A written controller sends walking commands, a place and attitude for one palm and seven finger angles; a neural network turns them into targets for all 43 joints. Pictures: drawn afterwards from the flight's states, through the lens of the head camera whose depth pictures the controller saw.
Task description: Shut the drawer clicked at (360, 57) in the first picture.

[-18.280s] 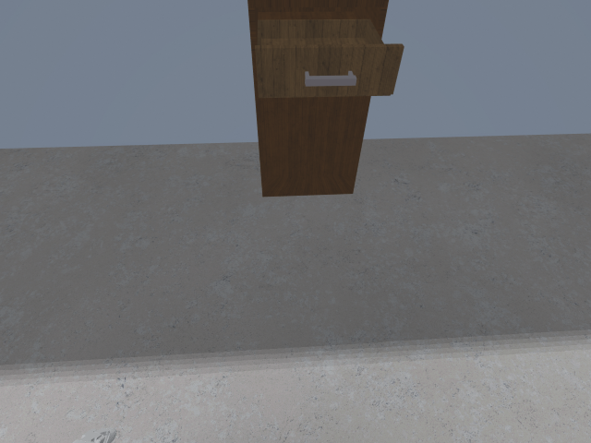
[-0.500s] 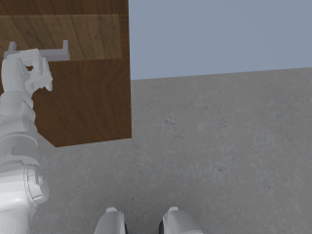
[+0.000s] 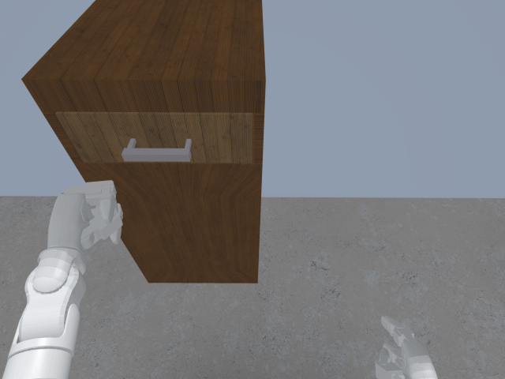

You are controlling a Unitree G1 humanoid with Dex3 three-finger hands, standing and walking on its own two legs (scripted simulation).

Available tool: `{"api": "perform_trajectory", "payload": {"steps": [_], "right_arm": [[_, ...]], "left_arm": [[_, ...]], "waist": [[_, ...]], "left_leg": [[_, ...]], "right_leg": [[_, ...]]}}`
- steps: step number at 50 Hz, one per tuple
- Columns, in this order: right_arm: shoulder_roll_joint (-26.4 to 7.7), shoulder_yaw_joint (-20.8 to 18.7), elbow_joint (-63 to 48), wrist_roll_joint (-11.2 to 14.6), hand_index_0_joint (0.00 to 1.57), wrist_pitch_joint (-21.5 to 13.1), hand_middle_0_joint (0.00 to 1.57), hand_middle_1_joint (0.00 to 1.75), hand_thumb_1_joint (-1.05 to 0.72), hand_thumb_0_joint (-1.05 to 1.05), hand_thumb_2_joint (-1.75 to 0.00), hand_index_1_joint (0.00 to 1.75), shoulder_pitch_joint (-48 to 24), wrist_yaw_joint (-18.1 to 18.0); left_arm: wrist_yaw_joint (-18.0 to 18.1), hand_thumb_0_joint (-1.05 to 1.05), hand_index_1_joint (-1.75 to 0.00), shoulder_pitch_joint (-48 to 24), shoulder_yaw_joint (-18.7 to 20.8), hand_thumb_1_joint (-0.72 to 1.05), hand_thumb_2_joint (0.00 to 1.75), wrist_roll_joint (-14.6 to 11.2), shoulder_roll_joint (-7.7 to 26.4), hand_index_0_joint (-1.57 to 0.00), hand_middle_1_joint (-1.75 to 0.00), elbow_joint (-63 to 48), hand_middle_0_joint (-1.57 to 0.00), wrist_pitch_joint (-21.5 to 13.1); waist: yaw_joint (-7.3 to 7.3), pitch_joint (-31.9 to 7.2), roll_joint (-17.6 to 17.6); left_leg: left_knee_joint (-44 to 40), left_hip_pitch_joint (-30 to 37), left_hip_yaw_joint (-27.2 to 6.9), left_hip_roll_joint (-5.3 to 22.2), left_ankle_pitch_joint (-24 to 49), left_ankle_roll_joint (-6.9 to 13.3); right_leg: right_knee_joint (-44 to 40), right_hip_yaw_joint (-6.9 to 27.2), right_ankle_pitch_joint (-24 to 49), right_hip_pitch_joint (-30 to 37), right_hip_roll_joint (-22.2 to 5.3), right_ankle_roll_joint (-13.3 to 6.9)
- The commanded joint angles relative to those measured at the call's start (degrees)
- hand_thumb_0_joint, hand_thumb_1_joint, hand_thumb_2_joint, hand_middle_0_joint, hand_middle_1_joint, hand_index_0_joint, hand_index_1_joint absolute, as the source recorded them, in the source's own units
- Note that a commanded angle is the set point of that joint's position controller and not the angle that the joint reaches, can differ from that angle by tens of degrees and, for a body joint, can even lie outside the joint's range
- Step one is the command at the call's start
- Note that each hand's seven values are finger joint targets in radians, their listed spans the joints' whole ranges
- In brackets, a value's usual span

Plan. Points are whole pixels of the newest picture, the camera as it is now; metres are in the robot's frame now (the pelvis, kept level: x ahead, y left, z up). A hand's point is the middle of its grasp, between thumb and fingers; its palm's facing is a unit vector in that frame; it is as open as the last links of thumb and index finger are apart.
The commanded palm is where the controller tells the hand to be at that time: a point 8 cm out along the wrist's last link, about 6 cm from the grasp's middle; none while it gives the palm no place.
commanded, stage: draw the hand back to the body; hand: left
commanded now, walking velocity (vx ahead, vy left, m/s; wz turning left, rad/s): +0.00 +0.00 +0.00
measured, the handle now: (158, 148) +0.56 +0.23 +0.03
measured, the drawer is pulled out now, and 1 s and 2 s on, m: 0.00 0.00 0.00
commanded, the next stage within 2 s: step back with the hand held close in 0.80 s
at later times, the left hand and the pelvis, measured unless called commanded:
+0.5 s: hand (69, 265) +0.22 +0.22 +0.17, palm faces +0.34 -0.87 -0.35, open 3.3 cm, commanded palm +0.16 +0.26 +0.19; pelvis +0.00 -0.02 +0.03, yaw -1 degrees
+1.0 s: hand (43, 283) +0.19 +0.22 +0.19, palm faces +0.39 -0.83 -0.41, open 3.3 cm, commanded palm +0.13 +0.26 +0.20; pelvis +0.00 -0.02 +0.03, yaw +0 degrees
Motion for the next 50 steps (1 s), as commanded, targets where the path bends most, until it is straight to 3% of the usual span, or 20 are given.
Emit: {"api": "perform_trajectory", "payload": {"steps": [1, 6, 8, 9, 13, 18, 21, 22, 24, 26, 28, 29, 31, 33, 36, 43, 46, 47, 49, 50], "right_arm": [[-6.6, -2.0, -7.9, -0.3, 0.20, -1.8, 0.20, 0.30, -0.90, 0.00, -0.90, 0.30, -4.5, -1.7], [-6.2, -1.2, -7.1, -1.0, 0.20, -2.4, 0.20, 0.30, -0.90, 0.00, -0.90, 0.30, -6.6, -2.2], [-5.8, -1.0, -6.9, -1.3, 0.20, -3.0, 0.20, 0.30, -0.90, 0.00, -0.90, 0.30, -7.1, -2.2], [-5.5, -1.0, -6.8, -1.4, 0.20, -3.3, 0.20, 0.30, -0.90, 0.00, -0.90, 0.30, -7.3, -2.1], [-5.3, -1.0, -6.4, -1.8, 0.20, -3.9, 0.20, 0.30, -0.90, 0.00, -0.90, 0.30, -8.2, -1.6], [-4.8, -1.3, -6.6, -2.2, 0.20, -4.7, 0.20, 0.30, -0.90, 0.00, -0.90, 0.30, -8.7, -1.0], [-4.8, -1.7, -6.4, -2.5, 0.20, -5.4, 0.20, 0.30, -0.90, 0.00, -0.90, 0.30, -8.9, -0.8], [-4.5, -1.9, -6.7, -2.3, 0.20, -5.6, 0.20, 0.30, -0.90, 0.00, -0.90, 0.30, -8.9, -0.7], [-4.3, -2.0, -6.7, -2.4, 0.20, -6.2, 0.20, 0.30, -0.90, 0.00, -0.90, 0.30, -8.9, -0.8], [-4.4, -2.3, -6.5, -2.5, 0.20, -6.8, 0.20, 0.30, -0.90, 0.00, -0.90, 0.30, -8.9, -1.0], [-4.1, -2.4, -6.8, -2.4, 0.20, -7.2, 0.20, 0.30, -0.90, 0.00, -0.90, 0.30, -8.9, -1.1], [-4.0, -2.5, -6.9, -2.3, 0.20, -7.6, 0.20, 0.30, -0.90, 0.00, -0.90, 0.30, -8.8, -1.1], [-3.9, -2.6, -6.7, -2.3, 0.20, -8.3, 0.20, 0.30, -0.90, 0.00, -0.90, 0.30, -9.0, -1.3], [-3.9, -2.6, -6.1, -2.3, 0.20, -8.4, 0.20, 0.30, -0.90, 0.00, -0.90, 0.30, -8.4, -1.5], [-4.3, -2.9, -5.8, -2.3, 0.20, -8.6, 0.20, 0.30, -0.90, 0.00, -0.90, 0.30, -8.3, -1.9], [-3.7, -2.6, -6.2, -2.5, 0.20, -9.3, 0.20, 0.30, -0.90, 0.00, -0.90, 0.30, -8.5, -1.9], [-3.7, -2.6, -6.1, -2.5, 0.20, -9.4, 0.20, 0.30, -0.90, 0.00, -0.90, 0.30, -8.7, -1.7], [-5.2, -3.0, -7.3, -2.7, 0.20, -7.8, 0.20, 0.30, -0.90, 0.00, -0.90, 0.30, -7.7, -1.2], [-4.1, -3.3, -6.4, -2.8, 0.20, -5.9, 0.20, 0.30, -0.90, 0.00, -0.90, 0.30, -6.9, -0.8], [-4.3, -3.5, -6.8, -2.9, 0.20, -5.2, 0.20, 0.30, -0.90, 0.00, -0.90, 0.30, -6.8, -0.5]], "left_arm": [[9.7, 0.00, -1.60, -8.2, 2.1, 0.90, 0.90, 4.2, 10.8, -1.40, -1.60, -18.2, -1.40, -0.2], [13.0, 0.00, -1.60, -7.1, 1.6, 0.90, 0.90, 5.9, 10.4, -1.40, -1.60, -25.0, -1.40, 0.5], [13.6, 0.00, -1.60, -3.8, 1.4, 0.90, 0.90, 6.1, 9.3, -1.40, -1.60, -27.3, -1.40, 0.6], [13.7, 0.00, -1.60, -1.6, 1.2, 0.90, 0.90, 6.1, 8.6, -1.40, -1.60, -28.6, -1.40, 0.7], [13.6, 0.00, -1.60, 6.6, 3.3, 0.90, 0.90, 6.0, 9.1, -1.40, -1.60, -32.2, -1.40, 0.6], [13.1, 0.00, -1.60, 15.2, 5.0, 0.90, 0.90, 5.9, 9.2, -1.40, -1.60, -39.5, -1.40, -0.2], [13.0, 0.00, -1.60, 21.0, 6.8, 0.90, 0.90, 5.8, 10.0, -1.40, -1.60, -42.2, -1.40, -0.6], [12.9, 0.00, -1.60, 22.7, 6.0, 0.90, 0.90, 5.6, 8.6, -1.40, -1.60, -43.7, -1.40, -0.8], [13.0, 0.00, -1.60, 25.0, 7.3, 0.90, 0.90, 5.6, 9.3, -1.40, -1.60, -46.4, -1.40, -1.3], [13.2, 0.00, -1.60, 27.7, 8.9, 0.90, 0.90, 5.7, 10.7, -1.40, -1.60, -48.1, -1.40, -1.7], [13.1, 0.00, -1.60, 29.7, 8.6, 0.90, 0.90, 5.6, 9.7, -1.40, -1.60, -50.3, -1.40, -2.2], [13.2, 0.00, -1.60, 31.1, 8.9, 0.90, 0.90, 5.7, 9.7, -1.40, -1.60, -51.9, -1.40, -2.5], [13.3, 0.00, -1.60, 33.9, 10.0, 0.90, 0.90, 5.8, 10.4, -1.40, -1.60, -52.8, -1.40, -2.7], [13.3, 0.00, -1.60, 32.9, 8.5, 0.90, 0.90, 5.8, 8.5, -1.40, -1.60, -50.1, -1.40, -2.7], [13.4, 0.00, -1.60, 30.9, 8.4, 0.90, 0.90, 6.1, 8.6, -1.40, -1.60, -49.0, -1.40, -2.9], [13.8, 0.00, -1.60, 31.3, 9.0, 0.90, 0.90, 6.1, 9.2, -1.40, -1.60, -51.7, -1.40, -3.3], [13.8, 0.00, -1.60, 32.0, 9.5, 0.90, 0.90, 6.1, 9.4, -1.40, -1.60, -50.9, -1.40, -3.0], [14.2, 0.00, -1.60, 22.8, 18.4, 0.90, 0.90, 6.6, 18.2, -1.40, -1.60, -56.9, -1.40, -5.7], [13.3, 0.00, -1.60, 32.8, 12.7, 0.90, 0.90, 7.1, 10.3, -1.40, -1.60, -47.6, -1.40, -5.8], [13.0, 0.00, -1.60, 34.7, 11.4, 0.90, 0.90, 7.3, 9.0, -1.40, -1.60, -47.7, -1.40, -5.9]], "waist": [[0.63, -7.6, -1.1], [1.14, -5.4, 1.5], [1.47, -5.3, 1.4], [1.69, -4.9, 2.9], [2.74, -2.8, -0.4], [3.36, -1.4, 1.6], [3.70, 0.1, -1.2], [3.42, 0.6, -0.4], [3.66, 0.3, 0.2], [3.99, 1.0, -1.8], [3.95, 1.6, -1.2], [4.02, 1.3, 0.9], [4.43, 2.3, 0.2], [3.65, 5.0, -2.4], [3.41, 6.1, -2.5], [4.37, 1.8, 1.3], [4.54, 3.0, -0.3], [2.25, 7.3, -1.8], [1.57, 5.2, -5.4], [1.44, 3.4, -4.5]], "left_leg": [[-11.8, 15.8, -2.3, -0.2, 14.1, 0.6], [-16.5, 21.1, -2.2, -0.4, 13.6, 0.6], [-17.9, 23.3, -1.9, -0.5, 15.4, 0.6], [-18.5, 24.1, -1.7, -0.5, 16.1, 0.5], [-20.2, 24.7, -1.1, -0.7, 18.3, 0.7], [-20.9, 25.8, -0.4, -0.7, 20.1, 0.5], [-20.7, 25.3, -0.1, -0.8, 19.8, 0.6], [-20.7, 25.4, 0.2, -0.7, 19.8, 0.8], [-20.5, 25.7, 0.4, -0.8, 19.4, 0.8], [-19.9, 25.7, 0.7, -0.9, 19.1, 0.9], [-19.9, 25.7, 0.8, -0.9, 18.1, 1.0], [-19.5, 25.9, 1.0, -0.8, 18.1, 0.9], [-19.3, 25.8, 1.0, -0.7, 17.8, 0.8], [-19.4, 24.8, 0.9, -0.7, 16.2, 1.0], [-19.5, 25.0, 0.9, -0.7, 14.6, 1.1], [-19.2, 25.9, 0.7, -0.8, 18.2, 1.1], [-19.1, 25.4, 0.7, -0.8, 18.9, 0.9], [-16.8, 21.5, 0.3, 0.4, 15.3, 1.7], [-15.4, 21.4, 0.1, 0.5, 16.6, 1.4], [-16.0, 21.5, 0.2, 0.9, 18.5, 1.4]], "right_leg": [[-10.3, 1.0, 16.9, 5.2, 0.6, -2.1], [-14.7, 1.4, 16.0, 9.6, 0.6, -2.1], [-15.7, 1.2, 17.8, 11.6, 0.6, -2.1], [-16.1, 1.1, 18.1, 12.6, 0.5, -2.1], [-18.2, 1.1, 20.6, 15.5, 0.5, -1.9], [-19.6, 1.4, 22.4, 17.1, 0.4, -1.8], [-20.6, 1.2, 22.3, 16.9, 0.5, -1.4], [-20.3, 1.4, 22.6, 16.8, 0.2, -1.3], [-20.4, 1.4, 22.4, 16.7, 0.1, -1.2], [-21.6, 1.7, 22.5, 16.1, 0.4, -1.0], [-21.5, 1.8, 21.5, 15.6, 0.1, -0.9], [-21.3, 2.0, 21.7, 15.5, 0.0, -1.0], [-22.0, 2.0, 21.2, 14.7, 0.3, -1.0], [-22.2, 2.0, 19.4, 13.3, 0.2, -0.7], [-23.0, 2.2, 17.1, 12.1, 0.1, -0.7], [-20.6, 2.2, 22.1, 15.5, -0.5, -1.0], [-21.1, 2.2, 22.9, 15.3, -0.2, -1.0], [-24.2, 8.8, 28.6, 10.0, -3.9, -0.8], [-22.3, 7.9, 33.7, 11.4, -5.5, -0.9], [-21.0, 6.9, 34.8, 12.5, -5.5, -0.5]]}}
